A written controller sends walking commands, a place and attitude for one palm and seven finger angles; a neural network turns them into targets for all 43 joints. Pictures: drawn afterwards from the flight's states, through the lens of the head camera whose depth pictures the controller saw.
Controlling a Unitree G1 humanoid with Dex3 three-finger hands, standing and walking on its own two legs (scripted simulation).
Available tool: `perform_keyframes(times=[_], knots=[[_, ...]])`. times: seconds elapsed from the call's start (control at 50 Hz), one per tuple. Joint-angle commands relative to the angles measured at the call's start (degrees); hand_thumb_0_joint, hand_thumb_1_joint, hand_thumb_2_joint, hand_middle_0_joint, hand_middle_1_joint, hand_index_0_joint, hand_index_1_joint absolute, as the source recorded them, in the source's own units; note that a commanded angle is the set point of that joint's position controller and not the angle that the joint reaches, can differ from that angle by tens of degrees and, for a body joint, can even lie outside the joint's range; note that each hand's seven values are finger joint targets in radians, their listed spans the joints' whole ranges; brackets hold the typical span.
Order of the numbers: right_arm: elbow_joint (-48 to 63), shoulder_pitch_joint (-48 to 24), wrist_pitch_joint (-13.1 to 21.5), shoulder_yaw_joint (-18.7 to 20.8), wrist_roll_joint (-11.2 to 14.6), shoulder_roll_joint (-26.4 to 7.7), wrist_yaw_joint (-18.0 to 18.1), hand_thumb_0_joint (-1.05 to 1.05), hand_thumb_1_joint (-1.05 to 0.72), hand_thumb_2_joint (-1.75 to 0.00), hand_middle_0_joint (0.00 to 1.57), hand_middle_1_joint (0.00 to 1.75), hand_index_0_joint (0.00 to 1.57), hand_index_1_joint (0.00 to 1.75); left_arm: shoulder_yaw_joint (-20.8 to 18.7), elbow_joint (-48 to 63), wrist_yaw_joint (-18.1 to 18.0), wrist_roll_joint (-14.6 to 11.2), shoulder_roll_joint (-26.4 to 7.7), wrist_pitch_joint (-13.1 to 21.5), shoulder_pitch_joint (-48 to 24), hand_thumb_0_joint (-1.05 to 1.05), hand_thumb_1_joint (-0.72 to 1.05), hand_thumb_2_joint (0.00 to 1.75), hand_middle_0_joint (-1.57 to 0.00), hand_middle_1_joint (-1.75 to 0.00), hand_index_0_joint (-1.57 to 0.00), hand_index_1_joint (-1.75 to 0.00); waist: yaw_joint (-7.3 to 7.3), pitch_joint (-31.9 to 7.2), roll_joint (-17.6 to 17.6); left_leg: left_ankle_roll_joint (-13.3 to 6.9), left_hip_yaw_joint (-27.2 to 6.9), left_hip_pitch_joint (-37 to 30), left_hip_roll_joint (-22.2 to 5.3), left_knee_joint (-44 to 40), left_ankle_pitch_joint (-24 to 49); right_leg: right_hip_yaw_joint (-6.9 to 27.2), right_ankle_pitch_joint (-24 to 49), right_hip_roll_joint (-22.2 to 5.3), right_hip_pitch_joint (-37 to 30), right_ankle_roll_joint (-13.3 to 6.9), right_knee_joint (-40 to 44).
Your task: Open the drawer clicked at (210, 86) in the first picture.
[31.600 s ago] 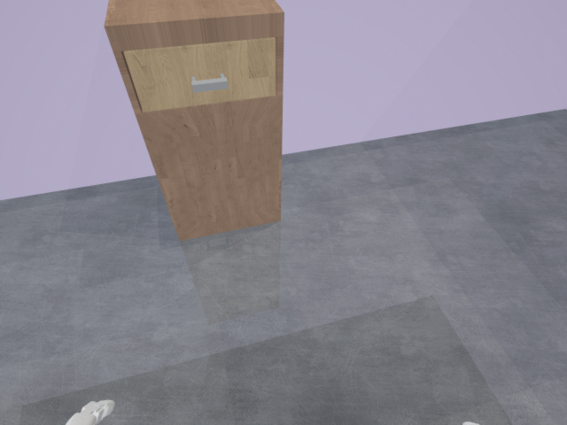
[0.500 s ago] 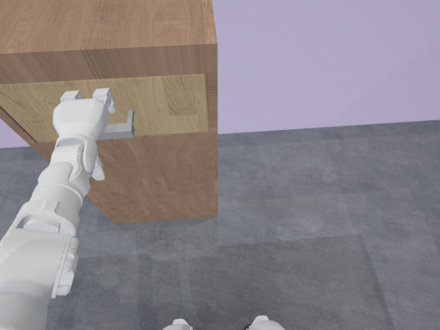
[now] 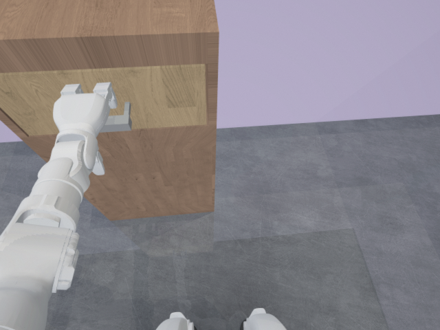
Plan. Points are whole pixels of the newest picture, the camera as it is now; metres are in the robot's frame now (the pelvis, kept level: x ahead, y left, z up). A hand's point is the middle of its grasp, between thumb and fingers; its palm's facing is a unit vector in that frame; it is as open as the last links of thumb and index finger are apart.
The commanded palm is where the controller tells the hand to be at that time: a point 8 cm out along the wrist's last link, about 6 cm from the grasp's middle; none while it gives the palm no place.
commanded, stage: lower the fingers behind the handle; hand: left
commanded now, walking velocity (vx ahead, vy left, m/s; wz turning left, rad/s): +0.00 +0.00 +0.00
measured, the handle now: (106, 116) +0.53 +0.22 +0.01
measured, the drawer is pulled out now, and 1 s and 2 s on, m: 0.00 0.00 0.00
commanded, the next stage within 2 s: lift the fingers back up to retry in 0.72 s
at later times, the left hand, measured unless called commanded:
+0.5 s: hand (95, 132) +0.49 +0.23 +0.02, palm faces -0.02 +0.03 -1.00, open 13.8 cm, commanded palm +0.47 +0.23 +0.04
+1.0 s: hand (95, 132) +0.48 +0.23 +0.02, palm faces -0.06 +0.01 -1.00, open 13.8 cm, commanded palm +0.47 +0.22 +0.07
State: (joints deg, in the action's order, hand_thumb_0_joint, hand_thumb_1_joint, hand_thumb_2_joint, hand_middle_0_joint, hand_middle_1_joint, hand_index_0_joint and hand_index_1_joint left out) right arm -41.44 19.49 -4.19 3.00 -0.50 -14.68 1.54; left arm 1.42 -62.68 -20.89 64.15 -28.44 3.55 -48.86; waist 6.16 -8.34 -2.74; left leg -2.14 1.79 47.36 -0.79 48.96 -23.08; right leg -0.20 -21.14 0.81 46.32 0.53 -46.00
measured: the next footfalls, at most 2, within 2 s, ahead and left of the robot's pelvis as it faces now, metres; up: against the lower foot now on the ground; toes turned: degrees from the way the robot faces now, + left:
none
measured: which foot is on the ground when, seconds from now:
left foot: down 0.00-1.00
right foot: down 0.00-1.00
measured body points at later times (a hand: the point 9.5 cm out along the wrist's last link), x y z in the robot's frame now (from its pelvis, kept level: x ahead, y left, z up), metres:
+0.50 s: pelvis -0.03 +0.00 -0.02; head +0.10 +0.00 +0.41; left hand +0.48 +0.22 +0.07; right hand -0.03 -0.27 -0.14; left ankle -0.01 +0.09 -0.69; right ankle +0.00 -0.13 -0.69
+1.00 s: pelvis -0.03 +0.00 -0.02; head +0.10 -0.01 +0.42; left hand +0.48 +0.22 +0.08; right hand -0.03 -0.28 -0.14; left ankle -0.01 +0.09 -0.69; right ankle +0.00 -0.13 -0.69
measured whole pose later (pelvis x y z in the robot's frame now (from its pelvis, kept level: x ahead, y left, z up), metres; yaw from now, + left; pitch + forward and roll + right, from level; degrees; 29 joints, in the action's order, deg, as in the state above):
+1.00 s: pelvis -0.03 +0.00 -0.02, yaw +0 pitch +23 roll -2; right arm -40.2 21.5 -2.2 1.6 0.1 -14.9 3.1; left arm 2.2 -63.3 -16.1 62.1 -32.0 1.8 -53.8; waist 7.8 -7.3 -3.7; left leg -2.1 1.4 54.5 -1.1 54.3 -22.7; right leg -0.5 -20.7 1.1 53.4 0.4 -51.2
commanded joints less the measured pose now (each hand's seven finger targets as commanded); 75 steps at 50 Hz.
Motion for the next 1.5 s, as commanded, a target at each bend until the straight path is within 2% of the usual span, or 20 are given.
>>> perform_keyframes(times=[0.0, 0.04, 0.08, 0.2, 0.32, 0.4, 0.46, 0.58, 0.6, 0.62, 0.72, 0.84, 0.98, 1.06, 1.22, 1.28, 1.36, 1.4, 1.44, 1.48], knots=[[2.3, 9.7, 0.5, 2.9, -0.2, -9.9, 0.9, 0.0, -0.9, -0.9, 0.2, 0.3, 0.2, 0.3, -2.8, 3.5, 0.5, -0.3, -14.5, -3.5, -20.1, 0.0, -0.5, 0.3, -0.3, -1.2, -0.3, -1.2, 1.68, -20.1, 0.5, -0.3, -0.8, -14.3, 1.5, -3.7, 20.1, -1.3, 16.2, 2.8, -8.5, -2.1, 4.2], [2.7, 9.4, 0.3, 2.7, -0.3, -10.0, 1.1, 0.0, -0.9, -0.9, 0.2, 0.3, 0.2, 0.3, -3.8, 2.6, 1.1, -0.6, -15.7, -3.8, -18.2, 0.0, -0.5, 0.3, -0.3, -1.2, -0.3, -1.2, 0.98, -20.6, 1.7, -0.4, -0.8, -13.3, 1.5, -3.5, 19.4, -1.3, 16.0, 2.8, -9.4, -2.1, 3.8], [3.0, 9.5, 0.4, 2.7, -0.1, -9.8, 1.2, 0.0, -0.9, -0.9, 0.2, 0.3, 0.2, 0.3, -2.0, 1.7, 1.8, -1.0, -13.5, -3.9, -18.9, 0.0, -0.5, 0.3, -0.3, -1.2, -0.3, -1.2, 2.05, -18.8, 2.4, -0.5, -0.8, -12.4, 1.5, -3.4, 17.5, -1.4, 14.5, 2.8, -7.9, -2.1, 4.1], [3.7, 9.9, 1.0, 2.3, -0.1, -10.1, 1.6, 0.0, -0.9, -0.9, 0.2, 0.3, 0.2, 0.3, -1.8, 0.9, 2.7, -0.7, -14.4, -2.9, -19.2, 0.0, -0.5, 0.3, -0.3, -1.2, -0.3, -1.2, 2.3, -18.2, 2.7, -0.6, -1.3, -9.9, 1.3, -2.2, 13.8, -1.5, 10.5, 2.7, -4.5, -2.0, 2.6], [3.7, 10.4, 1.8, 2.3, 0.0, -10.1, 1.5, 0.0, -0.9, -0.9, 0.2, 0.3, 0.2, 0.3, -0.4, 0.1, 2.9, -0.8, -12.6, -3.1, -20.1, 0.0, -0.5, 0.3, -0.3, -1.2, -0.3, -1.2, 3.08, -17.7, 2.0, -0.5, -1.9, -7.8, 1.0, -0.9, 10.6, -1.6, 7.1, 2.8, -0.7, -2.1, 1.3], [3.5, 10.8, 2.1, 1.9, 0.1, -10.6, 1.9, 0.0, -0.9, -0.9, 0.2, 0.3, 0.2, 0.3, -1.8, -0.8, 3.1, -1.1, -16.1, -4.0, -22.0, 0.0, -0.5, 0.3, -0.3, -1.2, -0.3, -1.2, 3.36, -18.7, 2.7, -0.8, -2.0, -5.9, 1.2, -0.5, 8.2, -1.4, 5.4, 2.6, -1.0, -1.8, 1.0], [3.6, 11.1, 2.4, 1.9, 0.2, -10.3, 1.9, 0.0, -0.9, -0.9, 0.2, 0.3, 0.2, 0.3, -0.6, -0.4, 3.6, -1.3, -14.3, -4.3, -22.9, 0.0, -0.5, 0.3, -0.3, -1.2, -0.3, -1.2, 3.59, -19.6, 1.3, -0.7, -2.2, -7.0, 1.0, -0.6, 8.1, -1.6, 5.0, 2.6, -0.1, -1.9, 0.8], [3.6, 11.1, 2.6, 1.4, 0.4, -10.5, 2.1, 0.0, -0.9, -0.9, 0.2, 0.3, 0.2, 0.3, -0.5, -1.2, 4.6, -1.9, -15.1, -4.2, -25.0, 0.0, -0.5, 0.3, -0.3, -1.2, -0.3, -1.2, 4.29, -18.2, 2.3, -0.9, -2.4, -5.1, 1.0, -0.5, 5.7, -1.5, 3.3, 2.6, 0.5, -1.7, 1.0], [3.3, 11.2, 2.6, 1.3, 0.3, -10.7, 2.4, 0.0, -0.9, -0.9, 0.2, 0.3, 0.2, 0.3, -1.2, -1.6, 4.7, -1.5, -16.8, -4.1, -24.8, 0.0, -0.5, 0.3, -0.3, -1.2, -0.3, -1.2, 4.23, -18.2, 2.2, -0.8, -2.6, -4.7, 1.0, -0.4, 5.2, -1.5, 2.9, 2.4, 0.9, -1.6, 0.7], [3.8, 11.3, 2.7, 1.3, 0.5, -10.4, 2.3, 0.0, -0.9, -0.9, 0.2, 0.3, 0.2, 0.3, 0.0, -1.5, 4.9, -1.6, -14.9, -4.0, -24.8, 0.0, -0.5, 0.3, -0.3, -1.2, -0.3, -1.2, 4.21, -18.1, 1.6, -0.8, -2.6, -5.0, 1.1, -0.6, 5.1, -1.6, 2.8, 2.5, 1.1, -1.7, 0.7], [3.8, 11.7, 3.0, 1.5, 0.2, -10.3, 2.3, 0.0, -0.9, -0.9, 0.2, 0.3, 0.2, 0.3, -1.0, 0.1, 5.2, -1.9, -15.0, -3.0, -23.2, 0.0, -0.5, 0.3, -0.3, -1.2, -0.3, -1.2, 3.5, -21.0, 1.4, -0.8, -2.5, -6.3, 0.9, 0.1, 7.5, -1.5, 4.7, 2.6, 0.0, -1.7, 0.2], [3.9, 11.2, 2.9, 1.7, 0.3, -9.9, 2.4, 0.0, -0.9, -0.9, 0.2, 0.3, 0.2, 0.3, -0.5, 3.7, 4.8, -2.2, -14.3, -2.3, -24.6, 0.0, -0.5, 0.3, -0.3, -1.2, -0.3, -1.2, 3.31, -20.9, -0.2, -0.6, -2.6, -8.2, 0.8, -0.8, 7.4, -1.5, 4.3, 2.6, -0.5, -1.7, 1.2], [3.5, 11.4, 2.6, 2.2, 0.2, -9.6, 2.4, 0.0, -0.9, -0.9, 0.2, 0.3, 0.2, 0.3, -3.2, 11.1, 3.6, -3.0, -16.9, -1.4, -28.0, 0.0, -0.5, 0.3, -0.3, -1.2, -0.3, -1.2, 2.33, -27.5, -2.0, -0.5, -2.7, -15.9, 0.8, -2.4, 14.7, -1.2, 10.1, 3.0, -6.8, -1.8, 3.4], [3.0, 11.1, 2.4, 2.6, 0.1, -9.2, 2.3, 0.0, -0.9, -0.9, 0.2, 0.3, 0.2, 0.3, -2.5, 14.6, 2.8, -2.7, -15.3, -0.4, -28.4, 0.0, -0.5, 0.3, -0.3, -1.2, -0.3, -1.2, 2.03, -26.8, -3.5, -0.2, -3.0, -20.1, 0.6, -3.6, 18.9, -1.6, 12.6, 3.2, -7.7, -1.9, 4.7], [2.5, 9.0, 1.2, 2.6, 0.2, -9.2, 1.8, 0.0, -0.9, -0.9, 0.2, 0.3, 0.2, 0.3, -5.5, 15.2, 1.0, -2.6, -17.5, -1.7, -23.9, 0.0, -0.5, 0.3, -0.3, -1.2, -0.3, -1.2, 0.08, -23.8, -3.3, 0.0, -1.8, -21.9, 1.2, -6.1, 25.7, -1.7, 19.7, 3.1, -14.2, -2.2, 6.7], [3.1, 8.5, 1.0, 3.2, 0.1, -9.1, 1.6, 0.0, -0.9, -0.9, 0.2, 0.3, 0.2, 0.3, -5.8, 21.1, 1.0, -3.1, -17.3, -1.2, -25.6, 0.0, -0.5, 0.3, -0.3, -1.2, -0.3, -1.2, -0.23, -28.3, -4.2, 0.2, -1.9, -27.0, 1.0, -6.0, 33.7, -1.6, 24.8, 3.1, -17.3, -2.1, 6.9], [3.5, 7.5, 0.8, 3.5, 0.4, -8.8, 1.4, 0.0, -0.9, -0.9, 0.2, 0.3, 0.2, 0.3, -4.0, 24.1, 1.7, -3.8, -14.2, -1.7, -24.4, 0.0, -0.5, 0.3, -0.3, -1.2, -0.3, -1.2, -0.13, -27.6, -4.5, 0.4, -1.9, -30.9, 0.6, -6.9, 38.3, -1.9, 26.7, 3.1, -18.1, -1.8, 8.1], [3.2, 7.1, 0.5, 3.4, 0.6, -8.8, 1.4, 0.0, -0.9, -0.9, 0.2, 0.3, 0.2, 0.3, -4.9, 22.5, 2.2, -3.7, -15.3, -2.5, -22.9, 0.0, -0.5, 0.3, -0.3, -1.2, -0.3, -1.2, -0.39, -25.4, -3.1, 0.3, -2.0, -30.4, 0.7, -7.6, 39.4, -1.9, 27.6, 3.0, -19.1, -1.7, 8.6], [3.0, 6.9, 0.2, 3.3, 0.7, -8.9, 1.3, 0.0, -0.9, -0.9, 0.2, 0.3, 0.2, 0.3, -3.7, 19.4, 3.0, -3.7, -13.5, -3.5, -20.6, 0.0, -0.5, 0.3, -0.3, -1.2, -0.3, -1.2, -0.31, -22.2, 0.6, 0.1, -1.7, -28.2, 0.8, -8.7, 36.7, -2.1, 27.1, 3.0, -19.7, -1.7, 9.4], [3.4, 6.3, -0.1, 3.4, 0.9, -8.9, 1.1, 0.0, -0.9, -0.9, 0.2, 0.3, 0.2, 0.3, -2.0, 18.4, 4.2, -4.0, -11.3, -3.9, -19.3, 0.0, -0.5, 0.3, -0.3, -1.2, -0.3, -1.2, -0.25, -21.8, 1.2, 0.1, -1.2, -28.3, 1.0, -9.2, 36.1, -1.8, 27.8, 2.7, -21.0, -1.9, 10.1]])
